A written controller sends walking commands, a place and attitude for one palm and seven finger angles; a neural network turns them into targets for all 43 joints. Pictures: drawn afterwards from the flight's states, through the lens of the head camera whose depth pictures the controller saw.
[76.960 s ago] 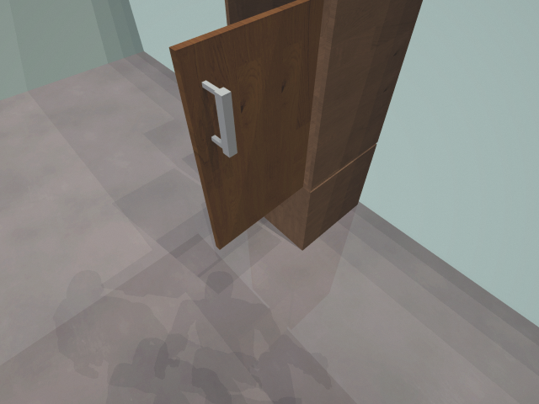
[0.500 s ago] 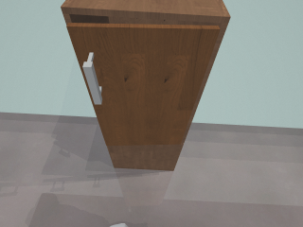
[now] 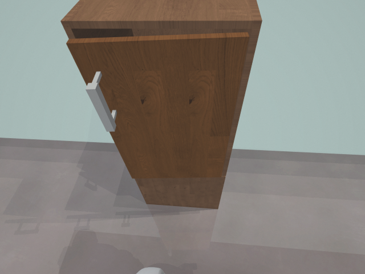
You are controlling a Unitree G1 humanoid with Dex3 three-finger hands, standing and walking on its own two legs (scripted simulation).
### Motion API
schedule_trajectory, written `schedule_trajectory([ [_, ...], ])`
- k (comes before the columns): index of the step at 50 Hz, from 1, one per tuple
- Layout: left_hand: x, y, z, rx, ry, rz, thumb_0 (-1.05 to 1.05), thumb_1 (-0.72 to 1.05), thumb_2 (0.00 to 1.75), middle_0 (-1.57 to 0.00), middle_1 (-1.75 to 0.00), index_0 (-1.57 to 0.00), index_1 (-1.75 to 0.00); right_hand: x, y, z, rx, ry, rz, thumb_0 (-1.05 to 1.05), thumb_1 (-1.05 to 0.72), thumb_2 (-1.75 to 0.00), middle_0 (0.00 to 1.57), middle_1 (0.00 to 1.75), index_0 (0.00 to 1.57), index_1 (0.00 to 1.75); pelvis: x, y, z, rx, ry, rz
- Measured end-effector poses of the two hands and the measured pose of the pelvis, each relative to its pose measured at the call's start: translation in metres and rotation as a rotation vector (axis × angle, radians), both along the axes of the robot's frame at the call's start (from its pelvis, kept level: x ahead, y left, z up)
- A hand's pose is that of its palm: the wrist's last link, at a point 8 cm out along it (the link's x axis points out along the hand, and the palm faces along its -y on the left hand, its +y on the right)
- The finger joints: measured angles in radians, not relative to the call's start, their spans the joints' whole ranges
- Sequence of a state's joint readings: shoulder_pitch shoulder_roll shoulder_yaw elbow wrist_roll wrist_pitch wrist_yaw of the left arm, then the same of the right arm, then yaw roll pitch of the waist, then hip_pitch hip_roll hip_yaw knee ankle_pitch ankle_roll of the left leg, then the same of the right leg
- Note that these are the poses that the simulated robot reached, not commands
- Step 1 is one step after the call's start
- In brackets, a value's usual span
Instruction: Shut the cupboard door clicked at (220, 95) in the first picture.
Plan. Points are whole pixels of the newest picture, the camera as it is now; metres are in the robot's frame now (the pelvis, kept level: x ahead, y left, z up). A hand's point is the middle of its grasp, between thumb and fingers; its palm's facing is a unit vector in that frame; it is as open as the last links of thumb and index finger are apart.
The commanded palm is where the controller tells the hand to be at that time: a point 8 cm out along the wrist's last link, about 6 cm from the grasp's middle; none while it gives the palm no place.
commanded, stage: come to a stop and stand still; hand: left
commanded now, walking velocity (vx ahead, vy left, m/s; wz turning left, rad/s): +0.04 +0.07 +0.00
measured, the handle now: (104, 103) +0.46 +0.22 +0.11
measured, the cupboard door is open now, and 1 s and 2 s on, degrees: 5 5 5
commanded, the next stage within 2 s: look again from close up in 0.72 s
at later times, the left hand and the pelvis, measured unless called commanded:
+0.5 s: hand out of the picture -0.01 +0.23 -0.18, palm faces +0.02 -0.99 -0.17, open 7.4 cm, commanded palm none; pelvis -0.02 +0.05 +0.00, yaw -1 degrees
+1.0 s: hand out of the picture -0.01 +0.23 -0.18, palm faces +0.00 -0.98 -0.22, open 7.3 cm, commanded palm none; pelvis -0.02 +0.05 -0.01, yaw +0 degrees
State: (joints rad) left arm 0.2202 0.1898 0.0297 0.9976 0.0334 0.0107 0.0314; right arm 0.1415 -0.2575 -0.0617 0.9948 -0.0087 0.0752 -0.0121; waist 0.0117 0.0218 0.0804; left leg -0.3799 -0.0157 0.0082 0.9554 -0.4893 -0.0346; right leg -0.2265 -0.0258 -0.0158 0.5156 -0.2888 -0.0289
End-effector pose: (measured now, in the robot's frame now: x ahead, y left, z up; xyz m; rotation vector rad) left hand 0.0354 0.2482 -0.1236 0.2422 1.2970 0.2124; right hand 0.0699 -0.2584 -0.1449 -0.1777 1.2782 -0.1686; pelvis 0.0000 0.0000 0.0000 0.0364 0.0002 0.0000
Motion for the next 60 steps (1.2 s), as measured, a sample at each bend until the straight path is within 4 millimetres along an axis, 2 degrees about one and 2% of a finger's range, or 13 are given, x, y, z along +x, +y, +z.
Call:
schedule_trajectory([
  [3, -0.007, -0.003, -0.001, -0.022, 0.004, 0.006, 0.0, 0.91, 0.9, -0.2, -0.3, -0.2, -0.3, -0.013, 0.0, 0.006, -0.011, 0.024, 0.005, 0.0, -0.91, -0.9, 0.2, 0.3, 0.2, 0.3, -0.003, 0.002, 0.003, 0.007, 0.004, 0.002],
  [7, -0.019, 0.002, -0.009, -0.053, 0.014, 0.019, 0.0, 0.9, 0.9, -0.2, -0.3, -0.2, -0.3, -0.025, 0.011, 0.01, -0.024, 0.034, 0.014, 0.0, -0.91, -0.9, 0.2, 0.29, 0.19, 0.3, -0.009, 0.01, 0.003, 0.002, 0.005, 0.006],
  [11, -0.028, 0.012, -0.024, -0.087, 0.024, 0.042, 0.0, 0.9, 0.9, -0.2, -0.3, -0.2, -0.3, -0.041, 0.03, 0.008, -0.038, 0.038, 0.028, 0.0, -0.91, -0.9, 0.2, 0.3, 0.2, 0.3, -0.015, 0.025, -0.004, -0.04, -0.005, 0.018],
  [18, -0.038, 0.021, -0.028, -0.128, 0.046, 0.039, 0.0, 0.91, 0.9, -0.2, -0.3, -0.2, -0.3, -0.065, 0.07, 0.013, -0.003, 0.066, 0.022, 0.0, -0.91, -0.9, 0.2, 0.3, 0.2, 0.3, -0.019, 0.04, 0.002, -0.041, -0.019, 0.002],
  [31, -0.057, 0.026, -0.027, -0.134, 0.122, 0.019, 0.0, 0.91, 0.9, -0.2, -0.3, -0.2, -0.3, -0.099, 0.094, 0.01, 0.028, 0.119, -0.046, 0.0, -0.91, -0.9, 0.21, 0.3, 0.2, 0.3, -0.015, 0.054, 0.004, -0.035, -0.021, -0.018],
  [38, -0.057, 0.021, -0.027, -0.138, 0.134, 0.019, 0.0, 0.91, 0.9, -0.2, -0.3, -0.2, -0.3, -0.107, 0.099, 0.007, 0.041, 0.141, -0.064, 0.0, -0.9, -0.9, 0.2, 0.3, 0.2, 0.3, -0.012, 0.053, 0.004, -0.035, -0.024, -0.022],
  [43, -0.054, 0.015, -0.027, -0.128, 0.117, 0.0, 0.0, 0.91, 0.9, -0.2, -0.3, -0.2, -0.3, -0.105, 0.098, 0.004, 0.052, 0.134, -0.058, 0.0, -0.9, -0.9, 0.2, 0.3, 0.2, 0.3, -0.013, 0.052, 0.002, -0.043, -0.019, -0.018],
  [51, -0.052, 0.028, -0.024, -0.071, 0.038, -0.012, 0.0, 0.91, 0.9, -0.2, -0.3, -0.2, -0.3, -0.089, 0.087, -0.007, 0.045, 0.022, -0.027, 0.01, -0.91, -0.9, 0.2, 0.3, 0.2, 0.3, -0.026, 0.05, -0.007, -0.034, -0.051, -0.006],
  [60, -0.058, 0.026, -0.017, -0.062, -0.004, -0.026, 0.0, 0.91, 0.9, -0.2, -0.3, -0.2, -0.3, -0.085, 0.071, -0.003, 0.045, -0.035, -0.006, 0.0, -0.91, -0.9, 0.2, 0.3, 0.2, 0.3, -0.04, 0.042, -0.004, -0.024, -0.046, -0.01],
])
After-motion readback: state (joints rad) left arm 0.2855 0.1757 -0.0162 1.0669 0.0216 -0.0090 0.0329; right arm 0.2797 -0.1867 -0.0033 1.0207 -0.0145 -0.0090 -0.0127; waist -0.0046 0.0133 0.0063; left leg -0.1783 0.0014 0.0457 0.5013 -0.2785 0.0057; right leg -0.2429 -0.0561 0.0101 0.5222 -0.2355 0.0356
